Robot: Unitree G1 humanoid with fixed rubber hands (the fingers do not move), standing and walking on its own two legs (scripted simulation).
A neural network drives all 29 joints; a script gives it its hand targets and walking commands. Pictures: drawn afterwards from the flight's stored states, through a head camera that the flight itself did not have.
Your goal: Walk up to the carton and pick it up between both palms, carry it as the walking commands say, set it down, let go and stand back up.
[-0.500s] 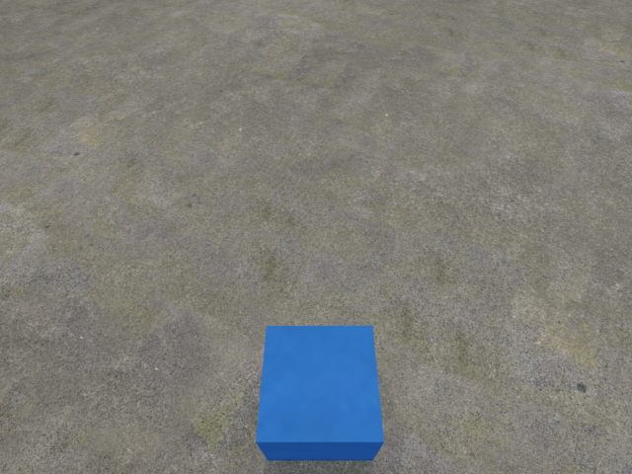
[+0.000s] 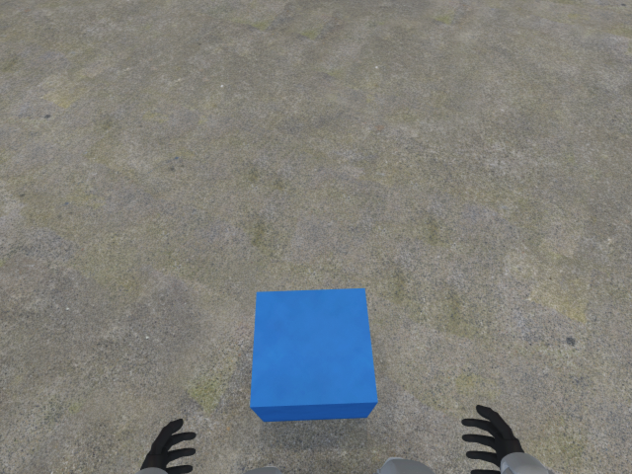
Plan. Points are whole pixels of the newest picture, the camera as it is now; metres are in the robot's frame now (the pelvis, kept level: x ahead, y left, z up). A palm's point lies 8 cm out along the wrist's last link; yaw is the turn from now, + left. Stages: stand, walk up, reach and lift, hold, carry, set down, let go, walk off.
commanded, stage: reach and lift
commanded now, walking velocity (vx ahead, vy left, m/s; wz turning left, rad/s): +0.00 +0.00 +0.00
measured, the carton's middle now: (313, 356) +0.41 +0.04 -0.63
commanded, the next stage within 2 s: none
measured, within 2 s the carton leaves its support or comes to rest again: neither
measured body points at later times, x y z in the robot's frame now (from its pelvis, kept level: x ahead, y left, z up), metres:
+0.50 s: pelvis -0.06 +0.02 -0.04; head +0.08 +0.02 +0.38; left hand +0.17 +0.26 -0.16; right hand +0.18 -0.21 -0.16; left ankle -0.03 +0.13 -0.72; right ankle -0.01 -0.13 -0.72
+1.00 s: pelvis -0.10 +0.01 -0.08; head +0.14 +0.01 +0.30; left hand +0.31 +0.28 -0.18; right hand +0.34 -0.21 -0.18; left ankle -0.03 +0.13 -0.72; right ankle -0.01 -0.13 -0.72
